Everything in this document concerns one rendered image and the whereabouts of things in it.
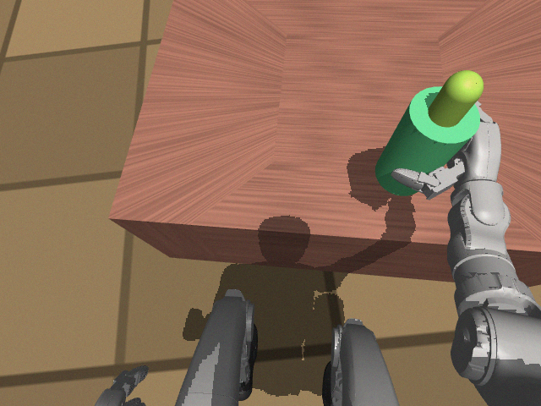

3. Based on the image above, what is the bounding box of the right robot arm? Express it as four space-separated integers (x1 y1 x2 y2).
447 179 541 406

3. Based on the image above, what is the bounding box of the left robot foot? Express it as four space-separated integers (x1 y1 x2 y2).
238 324 258 401

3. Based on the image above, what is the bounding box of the bottle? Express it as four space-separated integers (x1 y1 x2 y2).
375 70 484 196

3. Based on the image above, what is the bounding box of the right robot hand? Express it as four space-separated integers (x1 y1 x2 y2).
391 101 501 200

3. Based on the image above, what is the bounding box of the left robot hand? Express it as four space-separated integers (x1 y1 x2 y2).
95 365 149 406

